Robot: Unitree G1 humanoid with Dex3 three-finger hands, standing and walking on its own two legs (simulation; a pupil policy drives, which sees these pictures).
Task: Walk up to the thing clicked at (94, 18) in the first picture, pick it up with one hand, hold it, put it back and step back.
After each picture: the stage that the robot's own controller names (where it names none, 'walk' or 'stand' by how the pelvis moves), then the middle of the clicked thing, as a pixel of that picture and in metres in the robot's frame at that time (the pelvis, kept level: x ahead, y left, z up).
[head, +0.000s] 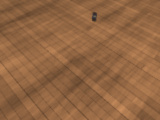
stand; (94, 17) +1.98 -0.17 -0.72
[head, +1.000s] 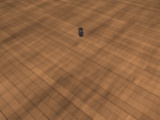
walk; (80, 32) +1.85 +0.16 -0.69
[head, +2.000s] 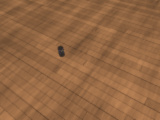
walk; (61, 51) +1.25 +0.36 -0.72
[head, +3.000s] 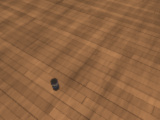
walk; (55, 84) +0.82 +0.32 -0.72
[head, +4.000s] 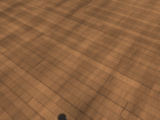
walk; out of the picture +0.51 +0.22 -0.71
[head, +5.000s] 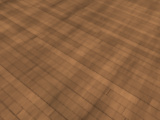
stand; out of the picture +0.38 +0.17 -0.71
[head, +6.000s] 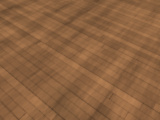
stand; out of the picture +0.37 +0.17 -0.72
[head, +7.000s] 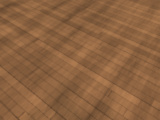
stand; out of the picture +0.37 +0.19 -0.73
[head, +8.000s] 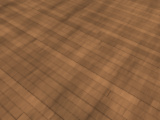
stand; out of the picture +0.36 +0.19 -0.73
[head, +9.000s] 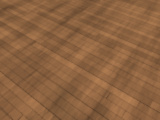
stand; out of the picture +0.36 +0.20 -0.73
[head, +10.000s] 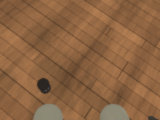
go down; (44, 86) +0.41 +0.19 -0.47
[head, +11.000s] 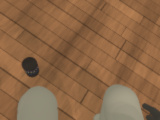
go down; (31, 67) +0.45 +0.21 -0.32
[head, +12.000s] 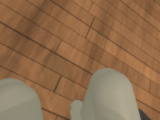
close in; out of the picture +0.43 +0.24 -0.23
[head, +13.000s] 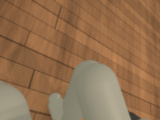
close; out of the picture +0.43 +0.27 -0.23
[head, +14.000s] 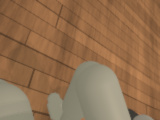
lift; out of the picture +0.42 +0.27 -0.23
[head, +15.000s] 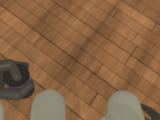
lift; (20, 82) +0.32 +0.22 -0.07
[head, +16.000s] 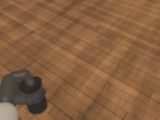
hold; (34, 95) +0.32 +0.17 +0.02
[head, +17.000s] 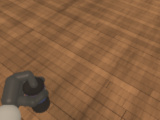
hold; (37, 95) +0.32 +0.17 +0.00
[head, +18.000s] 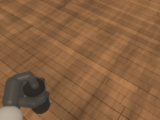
crouch; (37, 97) +0.32 +0.16 -0.01
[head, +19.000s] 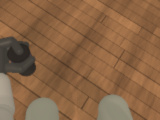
crouch; (23, 61) +0.42 +0.19 -0.09
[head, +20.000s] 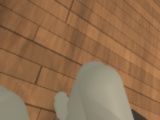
lower; out of the picture +0.43 +0.27 -0.23
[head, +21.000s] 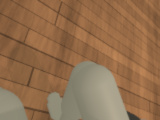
lower; out of the picture +0.43 +0.28 -0.23
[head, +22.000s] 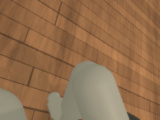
lower; out of the picture +0.43 +0.28 -0.23
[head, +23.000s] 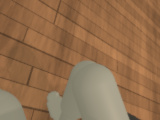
lower; out of the picture +0.44 +0.28 -0.23
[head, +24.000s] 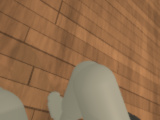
loosen; out of the picture +0.44 +0.27 -0.23
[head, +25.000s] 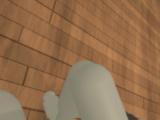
withdraw; out of the picture +0.43 +0.26 -0.24
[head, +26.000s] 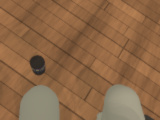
walk; (38, 65) +0.46 +0.20 -0.33
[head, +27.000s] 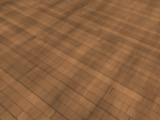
stand; out of the picture +0.38 +0.15 -0.66
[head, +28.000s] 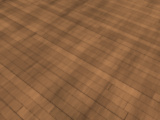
stand; out of the picture +0.40 +0.17 -0.67
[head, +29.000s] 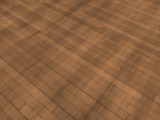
stand; out of the picture +0.39 +0.16 -0.69
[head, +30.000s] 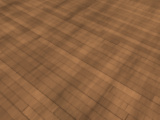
walk; out of the picture +0.42 +0.16 -0.72
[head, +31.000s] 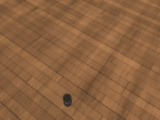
walk; (67, 100) +0.53 +0.10 -0.70
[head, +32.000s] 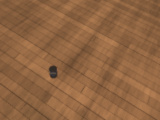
walk; (53, 72) +0.75 +0.20 -0.71
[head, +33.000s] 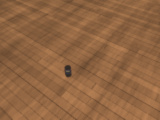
stand; (68, 71) +1.01 +0.19 -0.70
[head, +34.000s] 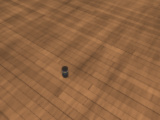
stand; (65, 72) +1.02 +0.19 -0.72
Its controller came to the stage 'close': yes
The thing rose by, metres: 0.71
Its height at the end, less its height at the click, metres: +0.00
